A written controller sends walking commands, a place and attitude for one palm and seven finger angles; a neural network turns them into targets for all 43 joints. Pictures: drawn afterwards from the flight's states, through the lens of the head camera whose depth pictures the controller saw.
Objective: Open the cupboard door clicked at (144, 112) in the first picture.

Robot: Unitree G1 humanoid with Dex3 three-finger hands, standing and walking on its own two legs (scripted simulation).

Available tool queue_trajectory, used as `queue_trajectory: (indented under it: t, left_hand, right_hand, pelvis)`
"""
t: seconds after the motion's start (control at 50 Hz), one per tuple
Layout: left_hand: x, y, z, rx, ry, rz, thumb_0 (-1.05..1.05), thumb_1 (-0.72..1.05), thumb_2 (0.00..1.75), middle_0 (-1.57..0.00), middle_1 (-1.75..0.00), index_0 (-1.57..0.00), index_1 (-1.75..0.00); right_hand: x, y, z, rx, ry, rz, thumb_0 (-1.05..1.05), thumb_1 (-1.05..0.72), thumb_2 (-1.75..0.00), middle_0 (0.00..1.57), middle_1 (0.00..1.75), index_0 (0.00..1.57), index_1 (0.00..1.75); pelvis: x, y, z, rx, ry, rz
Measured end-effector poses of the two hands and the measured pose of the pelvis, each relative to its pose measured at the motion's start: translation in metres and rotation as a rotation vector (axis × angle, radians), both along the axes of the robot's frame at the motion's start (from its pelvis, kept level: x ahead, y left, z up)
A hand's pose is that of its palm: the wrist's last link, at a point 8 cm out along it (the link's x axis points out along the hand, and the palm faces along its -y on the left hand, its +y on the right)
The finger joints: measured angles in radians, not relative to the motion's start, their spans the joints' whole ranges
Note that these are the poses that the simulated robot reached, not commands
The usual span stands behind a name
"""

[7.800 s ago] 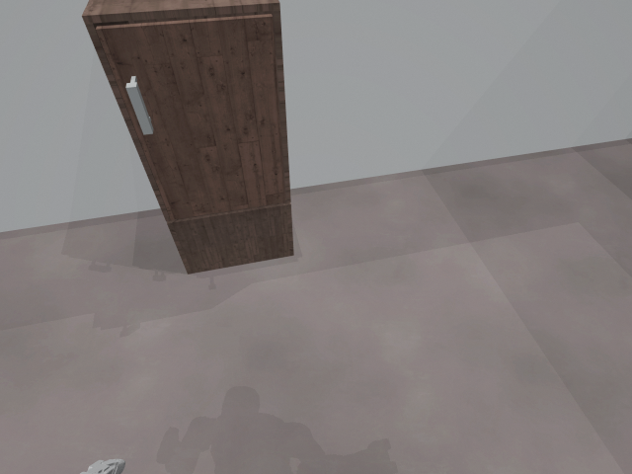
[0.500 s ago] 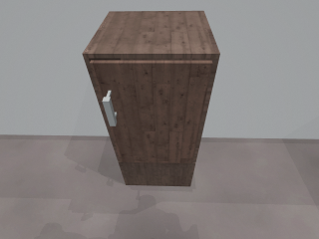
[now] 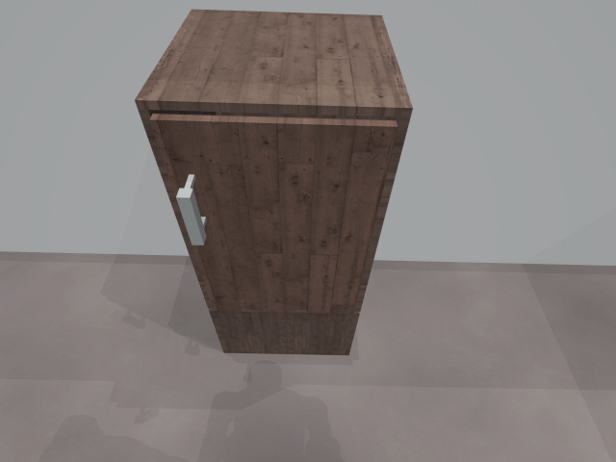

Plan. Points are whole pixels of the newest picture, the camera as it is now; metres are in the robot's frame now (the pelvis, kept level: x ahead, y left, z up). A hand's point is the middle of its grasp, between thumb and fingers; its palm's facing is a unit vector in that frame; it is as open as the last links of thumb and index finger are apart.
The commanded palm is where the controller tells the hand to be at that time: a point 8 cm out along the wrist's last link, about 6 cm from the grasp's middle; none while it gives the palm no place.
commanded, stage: look again from close up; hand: left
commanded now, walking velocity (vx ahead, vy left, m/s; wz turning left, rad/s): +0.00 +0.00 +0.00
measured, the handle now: (194, 210) +0.53 +0.24 -0.02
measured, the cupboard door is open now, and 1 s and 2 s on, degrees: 0 0 0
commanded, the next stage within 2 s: raise the hand with hooked fingers in 0.34 s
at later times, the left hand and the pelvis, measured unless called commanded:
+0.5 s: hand out of the picture +0.05 +0.17 -0.16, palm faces +0.10 -0.97 -0.21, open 7.3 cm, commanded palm +0.13 +0.21 -0.07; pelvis +0.03 +0.00 +0.00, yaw -1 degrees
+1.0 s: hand (172, 433) +0.17 +0.18 -0.05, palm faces +0.12 -0.99 -0.07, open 9.4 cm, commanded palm +0.17 +0.24 -0.04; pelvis -0.01 -0.03 -0.10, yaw +2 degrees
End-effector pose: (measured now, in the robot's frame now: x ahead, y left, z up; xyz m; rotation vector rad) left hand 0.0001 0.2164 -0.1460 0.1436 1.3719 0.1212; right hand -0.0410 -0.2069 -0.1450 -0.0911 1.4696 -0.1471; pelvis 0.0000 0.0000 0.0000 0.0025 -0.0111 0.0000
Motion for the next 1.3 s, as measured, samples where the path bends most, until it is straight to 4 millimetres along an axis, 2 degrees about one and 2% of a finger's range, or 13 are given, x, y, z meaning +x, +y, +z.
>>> queue_trajectory:
  t: [0.12, 0.46, 0.5, 0.58, 0.64, 0.68, 0.76, 0.86, 0.92, 0.98, 1.06, 1.14, 1.3]
  left_hand:
    - [0.002, -0.007, -0.001, -0.013, 0.023, 0.013, 0.01, 0.91, 0.90, -0.20, -0.30, -0.20, -0.30]
    - [0.017, -0.009, 0.000, 0.000, 0.038, 0.024, 0.01, 0.91, 0.90, -0.20, -0.30, -0.20, -0.30]
    - [0.042, 0.002, 0.017, 0.042, -0.096, 0.083, 0.03, 0.94, 0.90, -0.20, -0.30, -0.20, -0.30]
    - [0.119, 0.025, 0.087, 0.148, -0.600, 0.107, 0.05, 0.94, 0.89, -0.21, -0.32, -0.20, -0.32]
    - [0.173, 0.020, 0.127, 0.114, -0.953, 0.059, 0.04, 0.89, 0.87, -0.20, -0.34, -0.20, -0.35]
    - [0.196, 0.008, 0.138, 0.033, -1.149, 0.016, 0.04, 0.85, 0.86, -0.20, -0.36, -0.20, -0.37]
    - [0.201, -0.016, 0.127, -0.134, -1.374, -0.114, 0.02, 0.75, 0.82, -0.21, -0.41, -0.21, -0.42]
    - [0.167, -0.011, 0.089, -0.149, -1.296, -0.085, 0.01, 0.62, 0.77, -0.23, -0.49, -0.22, -0.49]
    - [0.146, 0.004, 0.084, -0.069, -1.265, -0.031, 0.02, 0.54, 0.75, -0.23, -0.53, -0.23, -0.53]
    - [0.140, 0.015, 0.095, -0.010, -1.324, -0.048, 0.02, 0.47, 0.72, -0.24, -0.58, -0.23, -0.58]
    - [0.156, 0.021, 0.106, -0.036, -1.391, -0.126, 0.02, 0.37, 0.68, -0.24, -0.64, -0.24, -0.64]
    - [0.178, 0.027, 0.106, -0.104, -1.340, -0.157, 0.01, 0.28, 0.64, -0.25, -0.69, -0.24, -0.70]
    - [0.192, 0.048, 0.117, -0.081, -1.306, -0.114, 0.01, 0.10, 0.56, -0.26, -0.81, -0.26, -0.82]
  right_hand:
    - [0.027, 0.005, -0.001, 0.010, -0.035, 0.010, 0.01, -0.91, -0.89, 0.20, 0.30, 0.19, 0.30]
    - [0.082, -0.020, 0.002, -0.048, -0.100, 0.040, 0.02, -0.93, -0.89, 0.20, 0.30, 0.19, 0.30]
    - [0.096, -0.025, 0.007, -0.070, -0.201, 0.042, 0.02, -0.93, -0.89, 0.20, 0.30, 0.20, 0.30]
    - [0.141, -0.037, 0.018, -0.107, -0.489, 0.048, 0.02, -0.92, -0.89, 0.20, 0.30, 0.20, 0.30]
    - [0.179, -0.047, 0.024, -0.130, -0.655, 0.089, 0.02, -0.92, -0.89, 0.20, 0.30, 0.20, 0.30]
    - [0.202, -0.054, 0.029, -0.143, -0.749, 0.116, 0.01, -0.91, -0.89, 0.20, 0.30, 0.20, 0.30]
    - [0.242, -0.064, 0.034, -0.160, -0.893, 0.168, 0.01, -0.91, -0.89, 0.20, 0.30, 0.20, 0.30]
    - [0.271, -0.062, 0.033, -0.164, -0.972, 0.203, 0.01, -0.91, -0.89, 0.20, 0.30, 0.20, 0.30]
    - [0.273, -0.054, 0.024, -0.149, -0.969, 0.220, 0.01, -0.91, -0.89, 0.20, 0.30, 0.19, 0.30]
    - [0.264, -0.044, 0.007, -0.126, -0.932, 0.241, 0.01, -0.91, -0.89, 0.20, 0.30, 0.19, 0.30]
    - [0.236, -0.033, -0.020, -0.087, -0.844, 0.237, 0.01, -0.91, -0.89, 0.20, 0.30, 0.20, 0.30]
    - [0.199, -0.030, -0.036, -0.071, -0.746, 0.180, 0.01, -0.90, -0.89, 0.20, 0.30, 0.20, 0.30]
    - [0.146, -0.045, -0.028, -0.141, -0.645, 0.089, 0.02, -0.90, -0.89, 0.20, 0.30, 0.20, 0.30]
  pelvis:
    - [0.010, -0.001, 0.001, 0.001, 0.000, -0.003]
    - [0.033, -0.003, 0.002, 0.002, 0.005, -0.008]
    - [0.034, -0.004, 0.000, 0.005, 0.005, -0.009]
    - [0.032, -0.004, -0.006, 0.014, 0.028, 0.029]
    - [0.024, -0.005, -0.017, 0.008, 0.087, 0.045]
    - [0.018, -0.007, -0.029, 0.011, 0.140, 0.034]
    - [0.008, -0.015, -0.058, 0.016, 0.215, 0.015]
    - [0.000, -0.023, -0.084, 0.013, 0.235, 0.019]
    - [-0.004, -0.027, -0.091, -0.004, 0.236, 0.029]
    - [-0.009, -0.029, -0.097, -0.024, 0.243, 0.039]
    - [-0.017, -0.028, -0.101, -0.043, 0.251, 0.045]
    - [-0.022, -0.025, -0.098, -0.042, 0.249, 0.037]
    - [-0.019, -0.010, -0.081, -0.031, 0.243, 0.014]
